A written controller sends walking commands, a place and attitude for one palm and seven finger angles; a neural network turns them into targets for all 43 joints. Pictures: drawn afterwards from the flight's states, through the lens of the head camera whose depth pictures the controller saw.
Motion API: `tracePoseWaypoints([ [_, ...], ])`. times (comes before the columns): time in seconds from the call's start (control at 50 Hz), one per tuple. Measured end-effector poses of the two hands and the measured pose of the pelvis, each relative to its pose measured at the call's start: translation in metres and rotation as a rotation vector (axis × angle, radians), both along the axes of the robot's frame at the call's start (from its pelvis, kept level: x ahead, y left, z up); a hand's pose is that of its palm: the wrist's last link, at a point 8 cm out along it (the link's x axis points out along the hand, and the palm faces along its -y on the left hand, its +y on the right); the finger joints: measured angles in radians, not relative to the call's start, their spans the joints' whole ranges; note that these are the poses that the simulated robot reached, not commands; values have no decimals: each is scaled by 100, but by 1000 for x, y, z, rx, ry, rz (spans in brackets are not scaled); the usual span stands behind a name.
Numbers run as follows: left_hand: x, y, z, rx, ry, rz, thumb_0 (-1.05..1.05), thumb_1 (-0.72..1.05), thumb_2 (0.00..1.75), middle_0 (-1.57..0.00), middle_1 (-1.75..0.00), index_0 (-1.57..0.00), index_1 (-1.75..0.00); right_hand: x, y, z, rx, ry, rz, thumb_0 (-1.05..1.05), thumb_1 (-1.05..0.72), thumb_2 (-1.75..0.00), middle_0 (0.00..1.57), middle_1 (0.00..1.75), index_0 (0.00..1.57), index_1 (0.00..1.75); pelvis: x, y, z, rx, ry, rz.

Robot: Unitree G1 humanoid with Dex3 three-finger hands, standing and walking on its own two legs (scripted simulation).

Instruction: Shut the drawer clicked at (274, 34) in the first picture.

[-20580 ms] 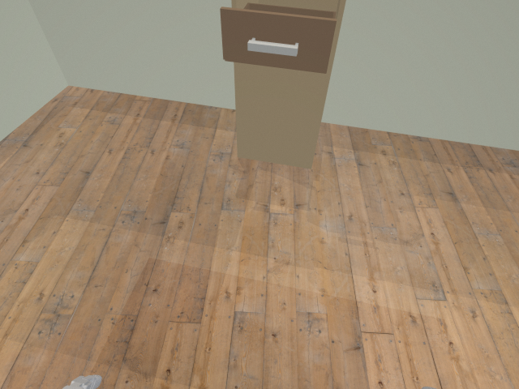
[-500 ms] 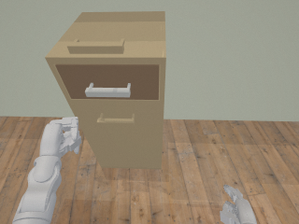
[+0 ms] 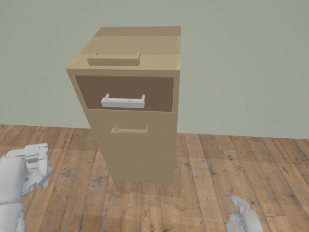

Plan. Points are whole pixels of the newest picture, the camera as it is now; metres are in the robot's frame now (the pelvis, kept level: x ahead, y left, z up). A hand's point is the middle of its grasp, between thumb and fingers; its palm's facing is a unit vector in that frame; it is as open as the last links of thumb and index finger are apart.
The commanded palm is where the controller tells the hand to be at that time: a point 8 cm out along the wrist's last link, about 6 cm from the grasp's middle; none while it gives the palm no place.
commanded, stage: draw the hand back to the body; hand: left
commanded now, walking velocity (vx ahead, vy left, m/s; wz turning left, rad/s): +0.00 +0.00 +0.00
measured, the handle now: (124, 99) +0.59 +0.20 +0.00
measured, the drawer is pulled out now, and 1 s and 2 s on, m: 0.00 0.00 0.00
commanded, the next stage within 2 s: step back with the hand held close in 0.20 s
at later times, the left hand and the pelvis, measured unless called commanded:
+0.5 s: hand (36, 172) +0.18 +0.25 +0.16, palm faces +0.36 -0.82 -0.45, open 3.2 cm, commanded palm +0.12 +0.29 +0.17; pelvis -0.01 +0.01 +0.00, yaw +0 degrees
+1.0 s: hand (13, 205) +0.12 +0.27 +0.15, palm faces +0.33 -0.81 -0.49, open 3.2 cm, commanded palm +0.05 +0.31 +0.17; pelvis -0.07 +0.03 -0.01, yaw +1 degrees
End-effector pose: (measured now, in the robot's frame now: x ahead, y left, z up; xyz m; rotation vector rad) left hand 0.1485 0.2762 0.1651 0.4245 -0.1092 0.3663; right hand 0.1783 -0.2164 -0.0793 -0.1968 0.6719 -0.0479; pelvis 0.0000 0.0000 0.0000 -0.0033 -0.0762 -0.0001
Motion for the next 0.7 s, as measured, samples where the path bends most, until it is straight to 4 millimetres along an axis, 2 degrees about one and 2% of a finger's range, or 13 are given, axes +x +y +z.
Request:
tracePoseWaypoints([
  [0.08,-16,4,9,37,-17,20,1,89,90,-140,-160,-141,-160,0,0,1,-4,-18,-3,2,-90,-90,20,30,20,30,-1,1,0,-3,-3,1],
  [0.14,-22,6,9,37,-24,36,1,89,90,-141,-160,-141,-160,1,2,2,-7,-24,1,2,-90,-90,20,30,20,30,-2,2,-1,-3,-7,5],
  [0.3,-18,8,2,1,-29,39,1,89,90,-141,-160,-141,-160,-1,8,4,-16,-39,9,2,-90,-90,20,30,20,30,-5,5,-1,-3,-13,6],
  [0.42,-12,13,12,61,-60,7,1,89,90,-141,-160,-141,-160,-4,10,7,-17,-23,2,2,-90,-90,20,30,20,30,-7,8,-1,-12,18,9],
  [0.56,-11,17,6,99,21,-47,1,89,90,-140,-160,-141,-160,-21,2,0,-42,65,-64,1,-90,-90,20,30,20,30,-14,17,-1,-9,74,5],
  [0.7,-24,25,2,120,55,-65,1,89,90,-140,-160,-141,-160,-42,1,-3,-63,115,-103,2,-90,-90,20,30,20,30,-28,23,-3,-8,92,2],
])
